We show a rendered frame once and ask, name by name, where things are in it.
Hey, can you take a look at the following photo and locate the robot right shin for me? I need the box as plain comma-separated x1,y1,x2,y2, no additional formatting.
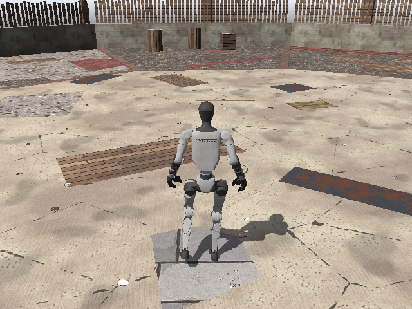
212,211,222,253

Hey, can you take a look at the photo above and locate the robot left hand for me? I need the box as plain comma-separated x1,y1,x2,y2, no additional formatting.
167,176,182,188

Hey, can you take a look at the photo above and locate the robot right hand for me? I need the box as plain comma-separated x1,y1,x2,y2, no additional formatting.
232,178,247,192

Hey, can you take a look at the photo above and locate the robot shin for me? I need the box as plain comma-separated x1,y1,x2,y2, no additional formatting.
182,207,192,251
212,211,222,253

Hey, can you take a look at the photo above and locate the robot left upper arm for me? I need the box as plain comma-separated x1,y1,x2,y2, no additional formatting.
174,129,193,165

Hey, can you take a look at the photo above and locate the robot left forearm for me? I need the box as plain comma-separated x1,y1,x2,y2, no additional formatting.
168,155,180,178

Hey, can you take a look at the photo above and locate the robot right upper arm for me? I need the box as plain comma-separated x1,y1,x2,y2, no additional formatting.
220,129,238,165

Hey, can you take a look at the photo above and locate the robot left shin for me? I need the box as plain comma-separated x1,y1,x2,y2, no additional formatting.
182,207,192,251

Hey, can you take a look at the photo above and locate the robot right forearm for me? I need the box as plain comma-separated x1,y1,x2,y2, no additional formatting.
232,155,245,181

